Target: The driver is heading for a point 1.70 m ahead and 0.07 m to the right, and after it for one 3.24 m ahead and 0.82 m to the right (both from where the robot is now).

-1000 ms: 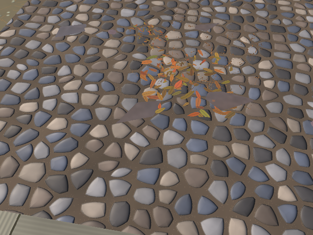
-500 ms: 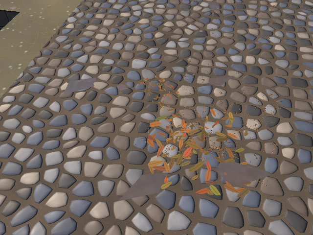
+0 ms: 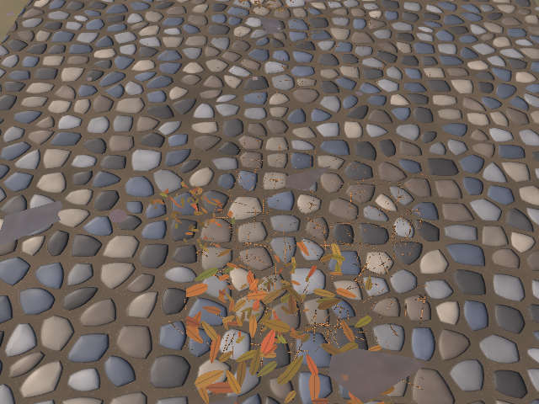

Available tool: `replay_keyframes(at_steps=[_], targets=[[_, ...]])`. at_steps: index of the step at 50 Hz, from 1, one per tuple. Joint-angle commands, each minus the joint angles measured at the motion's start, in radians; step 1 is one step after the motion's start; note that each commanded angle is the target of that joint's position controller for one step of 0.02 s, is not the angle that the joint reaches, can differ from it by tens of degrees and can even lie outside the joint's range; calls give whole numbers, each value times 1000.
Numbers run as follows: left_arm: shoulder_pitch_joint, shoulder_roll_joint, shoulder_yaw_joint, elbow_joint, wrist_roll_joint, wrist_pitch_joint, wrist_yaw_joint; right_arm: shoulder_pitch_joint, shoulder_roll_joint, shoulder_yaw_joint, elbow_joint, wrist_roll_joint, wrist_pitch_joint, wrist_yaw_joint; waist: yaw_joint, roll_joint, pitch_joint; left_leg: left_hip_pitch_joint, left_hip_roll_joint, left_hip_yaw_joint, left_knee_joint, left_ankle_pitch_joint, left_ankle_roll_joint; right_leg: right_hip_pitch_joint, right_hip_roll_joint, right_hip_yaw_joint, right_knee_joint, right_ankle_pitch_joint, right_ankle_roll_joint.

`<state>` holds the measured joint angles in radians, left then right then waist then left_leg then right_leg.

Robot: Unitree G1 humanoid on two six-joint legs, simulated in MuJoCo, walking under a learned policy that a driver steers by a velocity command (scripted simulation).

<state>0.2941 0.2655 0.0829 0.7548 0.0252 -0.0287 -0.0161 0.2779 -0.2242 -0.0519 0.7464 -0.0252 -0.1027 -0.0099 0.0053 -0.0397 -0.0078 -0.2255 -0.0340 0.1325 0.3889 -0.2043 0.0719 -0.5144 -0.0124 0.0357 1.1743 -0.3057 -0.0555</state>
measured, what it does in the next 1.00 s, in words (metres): walks ahead: right foot, then left foot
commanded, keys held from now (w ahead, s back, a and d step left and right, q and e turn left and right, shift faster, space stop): w+e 0.18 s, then w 0.22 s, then no key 0.04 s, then q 0.56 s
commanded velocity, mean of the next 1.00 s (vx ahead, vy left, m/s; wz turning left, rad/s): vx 0.31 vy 0.00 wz -0.02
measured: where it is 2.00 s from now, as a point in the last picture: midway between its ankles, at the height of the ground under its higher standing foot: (318, 403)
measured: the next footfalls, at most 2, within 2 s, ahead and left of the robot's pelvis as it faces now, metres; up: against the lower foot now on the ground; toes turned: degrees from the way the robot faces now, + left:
right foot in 0.34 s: +0.33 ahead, -0.14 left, +0.00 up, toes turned -13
left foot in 0.84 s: +0.50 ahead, +0.00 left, +0.00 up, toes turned +0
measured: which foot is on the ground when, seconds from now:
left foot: down 0.00-0.34, up 0.36-0.82, down 0.84-1.00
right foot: up 0.00-0.32, down 0.34-0.84, up 0.86-1.00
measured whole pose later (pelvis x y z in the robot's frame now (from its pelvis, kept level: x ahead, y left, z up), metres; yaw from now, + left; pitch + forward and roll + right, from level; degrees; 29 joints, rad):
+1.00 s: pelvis +0.40 -0.06 -0.01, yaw +2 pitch +1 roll -1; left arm 0.18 0.25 0.04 0.75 0.03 0.03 0.03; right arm 0.24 -0.26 -0.07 0.74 -0.01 0.02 0.00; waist -0.01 -0.02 0.06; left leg -0.35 -0.09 -0.01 0.49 -0.15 0.09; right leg -0.47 0.01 0.00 1.15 -0.46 0.02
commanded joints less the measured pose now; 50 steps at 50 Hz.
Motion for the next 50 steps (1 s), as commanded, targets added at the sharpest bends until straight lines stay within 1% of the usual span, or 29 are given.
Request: replay_keyframes(at_steps=[1, 4, 7, 11, 14, 15, 16, 17, 18, 19, 20, 21, 22, 23, 24, 27, 30, 33, 37, 40, 41, 42, 43, 44, 45, 46, 47, 48, 50], targets=[[27, 14, -1, -66, 16, 20, -21, 48, -89, -17, -28, 10, -31, 4, 17, 121, 11, 94, 286, -198, -216, 301, 87, -158, -53, 18, 11, 69, 21], [-85, 18, -6, -101, 15, 22, -34, 83, -101, -19, -1, 4, -28, 8, -2, 119, 52, 115, 265, -101, -235, 339, 80, -232, -64, 3, -85, 177, 31], [-186, 4, -20, -129, 9, 17, -51, 89, -111, -20, 15, 2, -23, 10, -25, 121, 75, 116, 238, -6, -237, 358, 58, -177, -60, -55, -301, 288, 21], [-293, 2, -29, -173, 12, 11, -59, 166, -141, -26, 60, 9, -6, -4, -61, 109, 102, 221, 283, 40, -217, 475, 47, -124, -37, -127, -487, 255, -29], [-244, 18, -21, -170, 20, 7, -40, 178, -177, -28, 85, 8, 14, -14, -24, 145, 53, 309, 304, 74, -65, 870, 39, 3, 50, -170, -553, 116, -86], [-166, 37, -12, -149, 25, 2, -33, 175, -195, -31, 90, 5, 22, -16, 16, 156, 4, 321, 304, 84, 56, 965, 38, 96, 84, -170, -578, 72, -109], [-16, 54, 0, -101, 34, -9, -25, 164, -201, -30, 88, 9, 33, -18, 86, 131, -74, 265, 285, 109, 243, 910, 25, 288, 111, -159, -665, 109, -132], [141, 111, 21, -57, 50, -17, -11, 155, -172, -19, 61, 11, 34, -16, 149, 69, -183, 70, 257, 107, 494, 618, 11, 562, -3, -15, -669, 81, -168], [149, 232, 45, -58, 46, -20, 1, 223, -49, 9, -1, 30, 32, 5, 80, -188, -293, -341, 80, 92, 879, -270, -37, 869, -338, 503, -717, 133, -301], [191, 229, 51, -75, 4, -10, 10, 138, -132, -13, -11, 18, 35, 4, 135, -70, -367, -429, 27, -110, 1034, -322, -42, 862, -383, 699, -826, 216, -335], [115, 196, 41, -59, -4, -8, 18, 58, -125, -12, -37, 25, 31, 6, 99, -16, -215, -498, 82, -153, 1032, -209, -34, 753, -344, 500, -834, 277, -301], [63, 134, 21, -51, -8, -13, 20, 46, -105, -1, -33, 26, 20, 7, 59, 17, -93, -463, 106, -145, 952, -154, -38, 588, -308, 378, -855, 475, -265], [24, 92, 5, -44, -11, -22, 19, 65, -94, 0, -16, 16, 26, 7, 11, 43, -40, -397, 128, -149, 877, -142, -46, 482, -258, 271, -867, 635, -222], [-6, 57, -8, -39, -17, -30, 18, 122, -86, 2, 10, 2, 47, 8, -31, 35, -25, -315, 131, -153, 829, -153, -57, 395, -232, 178, -885, 736, -198], [-11, 38, -18, -34, -15, -42, 15, 159, -78, 2, 31, -3, 67, 10, -47, 24, -28, -249, 122, -158, 792, -156, -63, 344, -222, 121, -897, 816, -178], [1, 68, -16, -8, -8, -61, 16, 167, -62, -3, 50, 4, 87, 20, -62, -10, -27, -236, 76, -160, 713, -82, -70, 324, -198, 4, -924, 933, -157], [-8, 63, -24, 0, -9, -55, 24, 80, -54, -1, 31, 1, 93, 22, -47, -48, -1, -266, 77, -139, 570, 28, -70, 336, -167, -96, -928, 902, -117], [12, 71, -23, 10, -14, -45, 36, -23, -44, 6, -4, -1, 95, 28, -7, -58, 5, -263, 78, -100, 427, 107, -64, 382, -174, -141, -908, 880, -112], [46, 94, -14, 28, -11, -23, 49, -63, -54, 1, -35, -10, 97, 33, 21, -55, 2, -250, 54, -65, 314, 48, -37, 475, -214, -147, -819, 870, -118], [27, 119, -2, 29, -14, -6, 59, -22, -71, -11, -45, -13, 93, 32, 4, -52, -4, -194, 19, -49, 220, -57, 8, 502, -234, -140, -667, 914, -105], [11, 125, 1, 26, -17, 0, 61, 36, -75, -17, -34, -15, 85, 29, -32, -20, -33, -112, 0, -48, 127, 11, 28, 484, -210, -164, -547, 886, -79], [17, 131, 3, 15, -15, 0, 62, 116, -128, -33, -24, -21, 72, 22, -72, 65, -96, 39, 65, -161, 56, 314, 71, 393, -151, -199, -350, 697, -24], [34, 69, -10, -36, -8, 4, 56, 161, -254, -64, -37, -14, 65, 12, -54, 247, -155, 223, 331, -490, 92, 930, 190, 143, -1, -233, -47, 16, 31], [49, 41, -20, -54, -11, 24, 50, 181, -277, -77, -28, 36, 83, 8, -58, 329, -281, 288, 431, -691, 31, 979, 361, 15, 107, -69, 120, -366, 54], [27, 61, -21, -41, 1, 37, 48, 139, -234, -70, -44, 46, 96, 8, -52, 162, -208, 226, 404, -615, 3, 773, 349, -24, 41, 0, 166, -329, 65], [-36, 65, -19, -49, -2, 38, 47, 67, -184, -55, -53, 34, 108, 3, -40, 103, -89, 119, 344, -548, -30, 599, 310, -60, 22, 4, 138, -260, 69], [-65, 72, -15, -52, -2, 39, 49, 12, -148, -42, -56, 23, 120, -1, -13, 61, -17, 40, 278, -492, -64, 479, 252, -63, -1, 7, 63, -197, 74], [-63, 80, -12, -60, 6, 47, 48, -17, -138, -39, -63, 25, 124, -5, 5, 81, -5, 2, 230, -453, -78, 420, 215, -38, -11, 7, 3, -153, 80], [-23, 66, -16, -47, 11, 64, 43, -20, -152, -44, -68, 16, 121, 3, 14, 100, -53, -8, 188, -423, -78, 408, 189, 10, 12, -9, -29, -112, 87]])
Velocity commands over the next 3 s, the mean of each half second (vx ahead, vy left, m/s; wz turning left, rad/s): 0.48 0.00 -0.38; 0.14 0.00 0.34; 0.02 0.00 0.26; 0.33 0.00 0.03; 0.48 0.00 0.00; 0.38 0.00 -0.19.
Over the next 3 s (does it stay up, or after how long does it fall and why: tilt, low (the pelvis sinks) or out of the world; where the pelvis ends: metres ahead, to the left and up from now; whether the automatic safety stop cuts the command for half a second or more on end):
stays up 1.05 -0.03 -0.01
